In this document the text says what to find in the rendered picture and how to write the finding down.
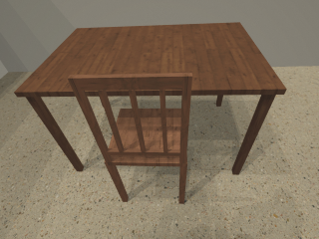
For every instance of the chair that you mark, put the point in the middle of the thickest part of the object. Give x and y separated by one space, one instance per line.
141 137

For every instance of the table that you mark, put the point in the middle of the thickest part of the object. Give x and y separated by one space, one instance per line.
223 60

